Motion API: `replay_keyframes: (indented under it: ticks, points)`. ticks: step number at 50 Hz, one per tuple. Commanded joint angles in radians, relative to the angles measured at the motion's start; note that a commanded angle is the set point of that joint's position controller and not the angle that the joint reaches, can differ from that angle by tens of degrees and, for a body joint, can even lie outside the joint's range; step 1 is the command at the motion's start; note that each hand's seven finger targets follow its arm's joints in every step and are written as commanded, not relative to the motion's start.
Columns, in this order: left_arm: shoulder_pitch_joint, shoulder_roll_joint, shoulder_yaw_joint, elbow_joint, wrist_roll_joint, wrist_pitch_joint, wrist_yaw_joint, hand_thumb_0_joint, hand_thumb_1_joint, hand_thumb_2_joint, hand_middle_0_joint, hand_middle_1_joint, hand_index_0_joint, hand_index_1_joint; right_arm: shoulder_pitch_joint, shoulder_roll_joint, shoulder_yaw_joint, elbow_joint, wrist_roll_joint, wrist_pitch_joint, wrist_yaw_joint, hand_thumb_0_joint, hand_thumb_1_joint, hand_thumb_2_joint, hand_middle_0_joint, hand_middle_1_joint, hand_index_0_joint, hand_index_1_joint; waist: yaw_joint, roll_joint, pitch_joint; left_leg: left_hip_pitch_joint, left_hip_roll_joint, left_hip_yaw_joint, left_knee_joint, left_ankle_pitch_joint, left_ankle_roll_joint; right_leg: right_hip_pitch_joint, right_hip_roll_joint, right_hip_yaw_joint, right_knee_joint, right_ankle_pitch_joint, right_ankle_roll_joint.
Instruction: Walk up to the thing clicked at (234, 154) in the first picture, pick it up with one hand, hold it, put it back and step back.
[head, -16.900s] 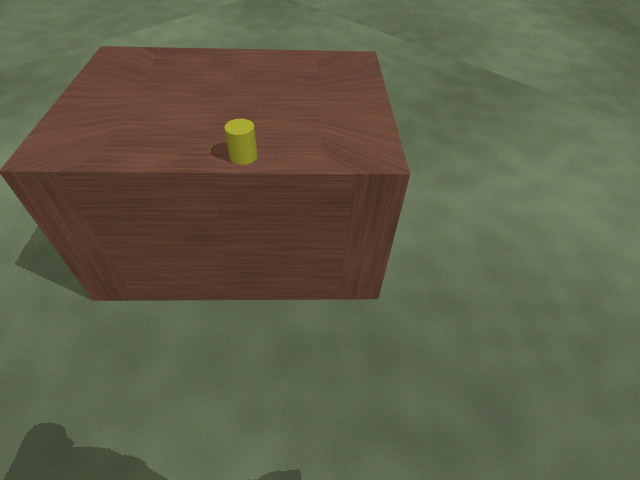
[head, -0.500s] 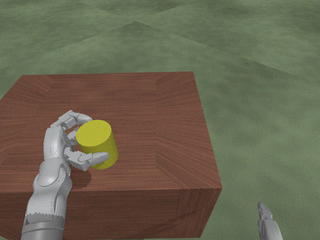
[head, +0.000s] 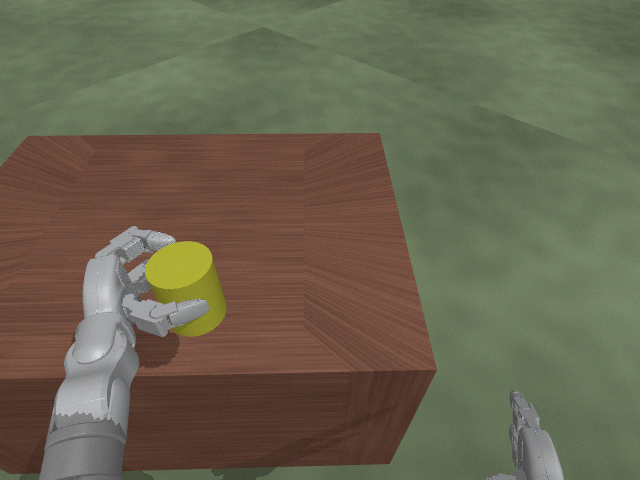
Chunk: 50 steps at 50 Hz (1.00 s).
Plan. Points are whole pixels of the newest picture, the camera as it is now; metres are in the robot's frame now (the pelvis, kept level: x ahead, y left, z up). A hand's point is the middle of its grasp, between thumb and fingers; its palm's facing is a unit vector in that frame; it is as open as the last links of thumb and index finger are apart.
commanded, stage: crouch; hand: left
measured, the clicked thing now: (189, 289) +0.34 +0.15 +0.08
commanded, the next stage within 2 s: lower in 0.90 s
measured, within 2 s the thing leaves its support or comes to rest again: neither
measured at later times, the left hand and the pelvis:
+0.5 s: hand (171, 277) +0.41 +0.21 +0.02, palm faces +0.20 -0.98 +0.02, open 11.0 cm; pelvis -0.01 +0.01 -0.03, yaw -2 degrees
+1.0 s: hand (169, 275) +0.44 +0.22 -0.01, palm faces +0.20 -0.98 +0.01, open 10.9 cm; pelvis -0.02 +0.02 -0.05, yaw -2 degrees
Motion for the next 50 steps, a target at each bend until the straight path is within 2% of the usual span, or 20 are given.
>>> replay_keyframes:
  ticks: [1, 2, 5, 11, 12, 14, 16, 17, 20, 23, 27, 28, 31, 32, 35, 36, 39, 41, 43, 50]
  points:
    - [-0.525, 0.192, 0.054, -0.188, -0.007, -0.218, -0.013, 0.0, -0.143, 1.251, -1.219, -1.424, -1.253, -1.423, -0.103, -0.138, -0.042, -0.162, -0.003, -0.059, -0.013, 0.0, 0.556, -0.049, 0.05, 0.051, 0.05, 0.051, -0.03, 0.0, -0.289, 0.199, -0.01, 0.002, 0.031, 0.231, 0.041, -0.131, -0.006, 0.012, -0.031, 0.334, 0.021]
    - [-0.535, 0.206, 0.064, -0.152, -0.009, -0.251, -0.019, 0.0, -0.106, 1.257, -1.231, -1.426, -1.264, -1.426, -0.111, -0.119, -0.019, -0.168, -0.003, -0.059, -0.011, 0.0, 0.558, -0.049, 0.05, 0.051, 0.05, 0.051, -0.024, 0.004, -0.305, 0.187, -0.011, 0.0, 0.048, 0.235, 0.04, -0.133, -0.008, 0.011, -0.018, 0.334, 0.021]
    - [-0.603, 0.295, 0.096, -0.079, -0.003, -0.329, -0.034, 0.0, -0.07, 1.28, -1.25, -1.443, -1.278, -1.446, -0.126, -0.169, -0.048, -0.153, -0.011, -0.052, -0.023, 0.0, 0.549, -0.052, 0.049, 0.051, 0.05, 0.051, -0.034, 0.041, -0.363, 0.173, -0.008, -0.004, 0.084, 0.218, 0.038, -0.174, -0.011, 0.015, 0.017, 0.321, 0.02]
    - [-0.63, 0.313, 0.099, 0.182, -0.014, -0.413, -0.057, 0.0, -0.104, 1.315, -1.305, -1.5, -1.336, -1.502, -0.097, -0.189, -0.061, -0.153, -0.015, -0.041, -0.013, 0.0, 0.543, -0.052, 0.049, 0.05, 0.05, 0.05, -0.049, 0.046, -0.363, 0.085, 0.017, -0.022, 0.139, 0.17, 0.032, -0.288, 0.01, -0.002, 0.086, 0.243, 0.006]
    - [-0.621, 0.279, 0.08, 0.209, -0.015, -0.424, -0.059, 0.0, -0.117, 1.302, -1.305, -1.491, -1.335, -1.493, -0.087, -0.158, -0.031, -0.168, -0.017, -0.036, -0.006, 0.0, 0.546, -0.051, 0.049, 0.05, 0.05, 0.05, -0.045, 0.04, -0.364, 0.08, 0.02, -0.024, 0.15, 0.168, 0.032, -0.311, 0.012, -0.005, 0.096, 0.232, 0.005]
    - [-0.638, 0.321, 0.106, 0.249, -0.014, -0.444, -0.056, 0.0, -0.134, 1.316, -1.321, -1.517, -1.355, -1.517, -0.087, -0.199, -0.064, -0.216, -0.017, -0.03, -0.006, 0.0, 0.546, -0.05, 0.049, 0.05, 0.049, 0.05, -0.043, 0.018, -0.386, 0.051, 0.023, -0.027, 0.163, 0.153, 0.03, -0.326, 0.018, -0.007, 0.107, 0.212, 0.002]
    - [-0.627, 0.302, 0.1, 0.32, -0.015, -0.461, -0.06, 0.0, -0.126, 1.324, -1.334, -1.528, -1.372, -1.525, -0.047, -0.163, -0.034, -0.224, -0.016, -0.024, 0.005, 0.0, 0.548, -0.049, 0.049, 0.05, 0.049, 0.05, -0.047, -0.004, -0.385, 0.001, 0.017, -0.022, 0.185, 0.145, 0.037, -0.333, 0.017, -0.002, 0.121, 0.215, 0.007]
    - [-0.636, 0.325, 0.122, 0.328, -0.021, -0.472, -0.059, 0.0, -0.153, 1.325, -1.346, -1.541, -1.384, -1.538, -0.049, -0.191, -0.063, -0.231, -0.015, -0.023, 0.004, 0.0, 0.542, -0.05, 0.049, 0.05, 0.049, 0.05, -0.046, -0.002, -0.388, -0.013, 0.017, -0.022, 0.194, 0.152, 0.037, -0.34, 0.018, -0.001, 0.133, 0.221, 0.007]
    - [-0.689, 0.338, 0.114, 0.339, -0.007, -0.502, -0.055, 0.0, -0.155, 1.307, -1.342, -1.524, -1.378, -1.523, -0.031, -0.18, -0.045, -0.265, -0.022, -0.015, 0.012, 0.0, 0.539, -0.05, 0.049, 0.05, 0.049, 0.05, -0.057, 0.015, -0.443, -0.011, 0.02, -0.022, 0.237, 0.2, 0.041, -0.375, 0.019, 0.005, 0.168, 0.257, 0.01]
    - [-0.756, 0.411, 0.157, 0.339, 0.0, -0.538, -0.047, 0.0, -0.125, 1.328, -1.339, -1.529, -1.373, -1.53, -0.03, -0.2, -0.062, -0.315, -0.026, -0.013, 0.015, 0.0, 0.538, -0.052, 0.049, 0.05, 0.049, 0.05, -0.058, 0.046, -0.501, -0.019, 0.019, -0.022, 0.269, 0.223, 0.041, -0.374, 0.018, 0.01, 0.193, 0.28, 0.011]
    - [-0.838, 0.41, 0.133, 0.318, 0.014, -0.577, -0.046, 0.0, -0.108, 1.3, -1.336, -1.502, -1.363, -1.506, -0.027, -0.189, -0.05, -0.36, -0.031, -0.008, 0.022, 0.0, 0.531, -0.055, 0.049, 0.05, 0.049, 0.05, -0.073, 0.089, -0.52, -0.026, 0.027, -0.035, 0.285, 0.17, 0.035, -0.425, 0.023, 0.006, 0.221, 0.214, 0.003]
    - [-0.835, 0.443, 0.16, 0.334, 0.015, -0.585, -0.042, 0.0, -0.111, 1.299, -1.326, -1.496, -1.354, -1.501, -0.025, -0.208, -0.063, -0.39, -0.032, -0.007, 0.02, 0.0, 0.53, -0.056, 0.049, 0.05, 0.049, 0.05, -0.08, 0.075, -0.515, -0.035, 0.028, -0.036, 0.289, 0.16, 0.036, -0.425, 0.025, 0.004, 0.223, 0.208, 0.003]
    - [-0.817, 0.398, 0.127, 0.398, 0.016, -0.586, -0.049, 0.0, -0.109, 1.311, -1.328, -1.496, -1.354, -1.504, 0.042, -0.18, -0.047, -0.337, -0.034, 0.006, 0.028, 0.0, 0.534, -0.055, 0.049, 0.05, 0.049, 0.05, -0.088, 0.09, -0.491, -0.069, 0.024, -0.036, 0.294, 0.115, 0.035, -0.464, 0.028, 0.004, 0.232, 0.177, 0.0]
    - [-0.824, 0.453, 0.173, 0.399, 0.013, -0.593, -0.047, 0.0, -0.116, 1.3, -1.329, -1.497, -1.356, -1.502, 0.022, -0.221, -0.072, -0.395, -0.036, 0.003, 0.025, 0.0, 0.534, -0.054, 0.049, 0.05, 0.049, 0.05, -0.099, 0.074, -0.518, -0.069, 0.027, -0.037, 0.31, 0.135, 0.039, -0.463, 0.028, 0.006, 0.236, 0.195, 0.003]
    - [-0.827, 0.386, 0.107, 0.437, 0.024, -0.587, -0.059, 0.0, -0.145, 1.297, -1.32, -1.492, -1.351, -1.495, 0.083, -0.161, -0.026, -0.366, -0.037, 0.014, 0.038, 0.0, 0.533, -0.053, 0.049, 0.05, 0.049, 0.05, -0.101, 0.119, -0.511, -0.064, 0.031, -0.042, 0.32, 0.148, 0.034, -0.511, 0.033, -0.005, 0.251, 0.183, -0.001]
    - [-0.803, 0.425, 0.159, 0.476, 0.019, -0.587, -0.057, 0.0, -0.125, 1.286, -1.312, -1.476, -1.34, -1.481, 0.065, -0.201, -0.057, -0.39, -0.039, 0.012, 0.034, 0.0, 0.535, -0.053, 0.049, 0.05, 0.049, 0.05, -0.102, 0.096, -0.502, -0.079, 0.031, -0.042, 0.328, 0.155, 0.034, -0.518, 0.034, -0.007, 0.256, 0.185, 0.0]
    - [-0.827, 0.418, 0.15, 0.476, 0.023, -0.594, -0.065, 0.0, -0.105, 1.288, -1.328, -1.483, -1.361, -1.483, 0.047, -0.173, -0.028, -0.411, -0.043, 0.016, 0.045, 0.0, 0.542, -0.05, 0.049, 0.05, 0.049, 0.05, -0.087, 0.116, -0.494, -0.11, 0.034, -0.051, 0.323, 0.116, 0.026, -0.536, 0.037, -0.015, 0.27, 0.14, -0.009]
    - [-0.836, 0.429, 0.15, 0.482, 0.027, -0.595, -0.061, 0.0, -0.084, 1.289, -1.318, -1.483, -1.356, -1.478, 0.039, -0.211, -0.065, -0.446, -0.044, 0.019, 0.043, 0.0, 0.544, -0.049, 0.049, 0.05, 0.049, 0.05, -0.097, 0.116, -0.506, -0.105, 0.036, -0.054, 0.321, 0.091, 0.023, -0.543, 0.04, -0.018, 0.275, 0.12, -0.012]
    - [-0.851, 0.432, 0.145, 0.471, 0.028, -0.609, -0.063, 0.0, -0.084, 1.284, -1.321, -1.48, -1.357, -1.477, 0.026, -0.2, -0.052, -0.479, -0.042, 0.019, 0.045, 0.0, 0.543, -0.05, 0.049, 0.05, 0.049, 0.05, -0.101, 0.118, -0.523, -0.113, 0.034, -0.05, 0.334, 0.087, 0.025, -0.538, 0.039, -0.014, 0.285, 0.123, -0.01]
    - [-0.85, 0.467, 0.172, 0.451, 0.022, -0.631, -0.061, 0.0, -0.096, 1.262, -1.282, -1.437, -1.31, -1.44, 0.112, -0.193, -0.043, -0.512, -0.04, 0.04, 0.045, 0.0, 0.53, -0.055, 0.049, 0.05, 0.049, 0.05, -0.101, 0.118, -0.583, -0.102, 0.032, -0.053, 0.372, 0.167, 0.031, -0.524, 0.041, -0.012, 0.31, 0.187, -0.002]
